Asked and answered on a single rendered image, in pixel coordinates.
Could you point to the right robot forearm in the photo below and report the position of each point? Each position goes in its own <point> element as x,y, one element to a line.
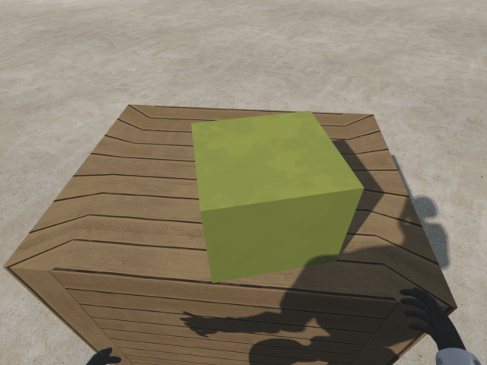
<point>455,356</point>

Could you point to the carton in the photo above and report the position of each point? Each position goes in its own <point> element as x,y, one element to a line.
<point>275,194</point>

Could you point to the robot left hand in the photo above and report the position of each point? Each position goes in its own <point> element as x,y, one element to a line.
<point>103,358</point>

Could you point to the robot right hand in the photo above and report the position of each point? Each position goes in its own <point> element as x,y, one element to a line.
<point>440,327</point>

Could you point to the pedestal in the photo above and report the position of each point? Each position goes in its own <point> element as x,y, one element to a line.
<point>120,258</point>

